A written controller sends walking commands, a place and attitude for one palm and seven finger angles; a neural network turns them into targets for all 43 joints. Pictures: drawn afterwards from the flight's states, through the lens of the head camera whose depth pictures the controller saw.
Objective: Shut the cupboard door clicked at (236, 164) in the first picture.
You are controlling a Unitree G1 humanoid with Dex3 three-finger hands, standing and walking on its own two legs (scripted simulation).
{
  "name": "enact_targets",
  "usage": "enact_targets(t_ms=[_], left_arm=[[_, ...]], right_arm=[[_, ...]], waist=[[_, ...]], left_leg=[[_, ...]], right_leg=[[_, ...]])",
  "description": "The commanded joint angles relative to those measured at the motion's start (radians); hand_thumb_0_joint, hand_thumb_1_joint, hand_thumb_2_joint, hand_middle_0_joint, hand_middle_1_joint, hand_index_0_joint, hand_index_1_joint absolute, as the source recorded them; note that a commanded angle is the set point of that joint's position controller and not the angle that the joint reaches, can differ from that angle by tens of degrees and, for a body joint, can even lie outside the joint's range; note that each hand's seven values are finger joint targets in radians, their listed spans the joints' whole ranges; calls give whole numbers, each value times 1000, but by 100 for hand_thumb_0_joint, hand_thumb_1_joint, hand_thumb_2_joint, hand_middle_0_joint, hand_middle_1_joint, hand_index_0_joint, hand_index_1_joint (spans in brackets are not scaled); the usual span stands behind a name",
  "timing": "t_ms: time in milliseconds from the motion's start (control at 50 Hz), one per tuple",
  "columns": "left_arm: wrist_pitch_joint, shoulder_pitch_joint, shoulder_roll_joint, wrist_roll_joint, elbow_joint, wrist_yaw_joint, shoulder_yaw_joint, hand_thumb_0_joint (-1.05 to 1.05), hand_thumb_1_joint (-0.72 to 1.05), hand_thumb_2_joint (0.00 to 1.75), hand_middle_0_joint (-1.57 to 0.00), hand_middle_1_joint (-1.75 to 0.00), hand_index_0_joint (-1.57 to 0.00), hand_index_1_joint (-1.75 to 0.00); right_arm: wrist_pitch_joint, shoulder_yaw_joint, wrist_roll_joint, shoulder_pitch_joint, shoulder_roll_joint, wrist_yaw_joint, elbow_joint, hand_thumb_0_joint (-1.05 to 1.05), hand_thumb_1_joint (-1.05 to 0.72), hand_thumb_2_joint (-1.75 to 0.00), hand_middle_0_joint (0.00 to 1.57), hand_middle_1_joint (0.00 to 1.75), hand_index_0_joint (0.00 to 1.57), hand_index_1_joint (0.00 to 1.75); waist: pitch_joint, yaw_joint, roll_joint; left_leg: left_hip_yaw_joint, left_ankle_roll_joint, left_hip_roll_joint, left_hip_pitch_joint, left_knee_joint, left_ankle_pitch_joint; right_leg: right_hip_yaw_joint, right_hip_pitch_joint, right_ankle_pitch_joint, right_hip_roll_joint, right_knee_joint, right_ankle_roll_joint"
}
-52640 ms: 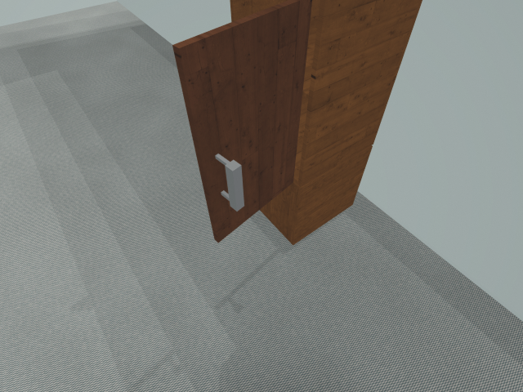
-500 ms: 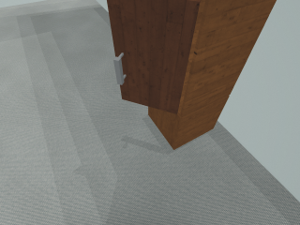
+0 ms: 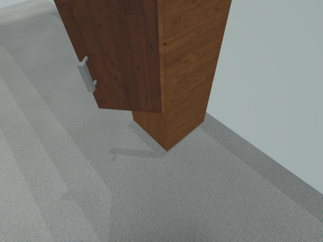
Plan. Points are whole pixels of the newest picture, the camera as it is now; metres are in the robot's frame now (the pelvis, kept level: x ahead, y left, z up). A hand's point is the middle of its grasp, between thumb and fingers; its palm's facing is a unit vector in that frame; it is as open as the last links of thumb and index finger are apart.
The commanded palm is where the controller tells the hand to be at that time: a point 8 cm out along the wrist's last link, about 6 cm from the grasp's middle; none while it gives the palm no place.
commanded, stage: take the last steps up to it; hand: left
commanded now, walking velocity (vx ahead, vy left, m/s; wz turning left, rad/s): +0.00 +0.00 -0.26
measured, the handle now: (88, 74) +0.76 +0.37 -0.07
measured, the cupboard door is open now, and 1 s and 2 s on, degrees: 41 41 41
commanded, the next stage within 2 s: come to a stop and stand still in 0.90 s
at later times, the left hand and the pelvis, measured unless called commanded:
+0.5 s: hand out of the picture +0.11 +0.17 -0.15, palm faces +0.05 -0.98 -0.21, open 7.3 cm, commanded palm none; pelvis +0.07 -0.02 +0.01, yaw +1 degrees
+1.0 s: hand out of the picture +0.13 +0.18 -0.17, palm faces +0.21 -0.96 -0.15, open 7.3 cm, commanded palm none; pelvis +0.24 +0.04 +0.00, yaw +5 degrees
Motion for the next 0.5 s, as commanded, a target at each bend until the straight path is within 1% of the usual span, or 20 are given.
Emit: enact_targets(t_ms=[0,20,40,80,140,160,180,200,220,240,260,280,300,320,360,400,420,440,460,480], left_arm=[[-9,102,202,6,-25,24,30,0,90,90,-20,-30,-20,-30],[-11,59,168,9,-28,31,27,0,90,90,-20,-30,-20,-30],[-14,40,143,7,-29,37,19,0,90,90,-20,-30,-20,-30],[-27,39,122,7,-33,36,9,0,90,90,-20,-30,-20,-30],[-37,72,131,6,-8,26,10,0,90,90,-20,-30,-20,-30],[-36,80,134,2,-4,22,10,0,90,90,-20,-30,-20,-30],[-35,76,131,-2,0,18,11,0,90,90,-20,-30,-20,-30],[-32,68,117,-5,-1,15,9,0,90,90,-20,-30,-20,-30],[-28,65,84,-7,-8,7,3,0,90,90,-20,-30,-20,-30],[-29,60,40,-7,-26,0,-4,0,90,90,-20,-30,-20,-30],[-37,4,25,-8,-56,-2,-12,0,90,90,-20,-30,-20,-30],[-42,-41,32,1,-63,-5,-14,0,90,90,-20,-30,-20,-30],[-44,-41,36,7,-55,-9,-13,0,90,90,-20,-30,-20,-30],[-48,-32,35,5,-48,-14,-13,0,90,90,-20,-30,-20,-30],[-57,-11,19,-2,-37,-22,-20,0,90,90,-20,-30,-20,-30],[-61,20,0,-7,-27,-22,-27,0,90,90,-20,-30,-20,-30],[-62,54,-7,-9,-10,-21,-27,0,90,90,-20,-30,-20,-30],[-67,113,-2,-10,8,-21,-20,0,90,90,-20,-30,-20,-30],[-70,198,13,-7,39,-18,-12,0,90,90,-20,-30,-20,-30],[-78,299,72,0,70,-7,1,0,90,90,-20,-30,-20,-30]], right_arm=[[9,-25,6,-53,-62,2,-118,0,-90,-90,20,30,20,30],[7,-23,4,-47,-69,0,-108,0,-90,-90,20,30,20,30],[2,-22,1,-10,-77,3,-97,0,-90,-90,20,30,20,30],[-14,-8,0,27,-64,12,-77,0,-90,-90,20,30,20,30],[-32,1,1,53,-41,21,-54,0,-90,-90,20,30,20,30],[-36,4,-2,71,-41,21,-44,0,-90,-90,20,30,20,30],[-41,6,-3,113,-38,21,-31,0,-90,-90,20,30,20,30],[-48,7,-3,164,-49,19,-11,0,-90,-90,20,30,20,30],[-51,1,-8,211,-80,15,4,0,-90,-90,20,30,20,30],[-50,-17,-16,255,-137,8,9,0,-90,-90,20,30,20,30],[-49,-22,-20,296,-171,1,5,0,-90,-90,20,30,20,30],[-50,-17,-17,282,-153,2,4,0,-90,-90,20,30,20,30],[-58,-7,-14,253,-132,3,-4,0,-90,-90,20,30,20,30],[-64,0,-11,221,-116,2,-10,0,-90,-90,20,30,20,30],[-72,5,-10,186,-116,-2,-13,0,-90,-90,20,30,20,30],[-76,6,-8,183,-120,-3,-3,0,-90,-90,20,30,20,30],[-74,6,-6,181,-122,-1,6,0,-90,-90,20,30,20,30],[-73,8,0,167,-118,0,13,0,-90,-90,20,30,20,30],[-73,6,7,156,-110,2,13,0,-90,-90,20,30,20,30],[-77,10,19,160,-70,9,6,0,-90,-90,20,30,20,30]], waist=[[-12,47,-231],[-20,25,-302],[-55,6,-278],[-86,-4,-214],[-64,10,-189],[-38,9,-171],[-28,-8,-154],[-15,-28,-92],[11,-42,36],[42,-55,229],[75,-79,292],[104,-76,225],[97,-58,226],[90,-40,180],[56,-16,110],[3,-3,95],[-14,11,78],[-39,42,51],[-75,76,-11],[-102,116,-159]], left_leg=[[-180,24,-80,-228,420,-185],[-206,26,-77,-259,446,-129],[-213,24,-62,-225,428,-93],[-192,18,-69,-164,290,-63],[-152,22,-101,-49,15,-58],[-132,24,-114,6,-60,-17],[-118,28,-126,87,-148,26],[-134,36,-129,182,-231,33],[-238,65,-85,213,-311,-74],[-447,137,57,238,-429,-249],[-639,228,184,205,-551,-361],[-647,262,186,160,-577,-328],[-604,254,155,145,-568,-242],[-546,245,130,135,-547,-145],[-437,232,88,141,-504,24],[-360,224,54,141,-448,143],[-324,214,33,113,-421,147],[-284,196,5,86,-360,151],[-236,164,-38,-3,-270,92],[-156,121,-126,-161,-92,4]], right_leg=[[360,23,128,-296,-349,-212],[352,42,166,-259,-331,-201],[317,57,134,-253,-318,-190],[263,88,102,-224,-317,-170],[255,75,-98,-207,-344,-161],[248,27,-177,-200,-349,-153],[235,-28,-248,-187,-333,-136],[201,-115,-308,-154,-289,-110],[142,-195,-324,-79,-188,-77],[29,-303,-287,12,5,-38],[-64,-360,-245,48,194,-22],[-18,-372,-205,8,323,-36],[1,-368,-165,-14,393,-38],[5,-349,-137,-27,397,-35],[-17,-267,-115,-35,301,-26],[-55,-143,-119,-16,146,-17],[-81,-61,-91,4,78,-12],[-93,47,-20,14,-39,-10],[-84,212,69,12,-131,-10],[94,392,-45,-116,-232,-42]])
